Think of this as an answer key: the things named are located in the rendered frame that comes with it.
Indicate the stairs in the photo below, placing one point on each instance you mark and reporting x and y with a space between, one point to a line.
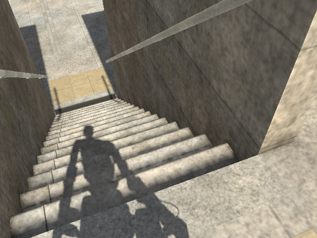
106 154

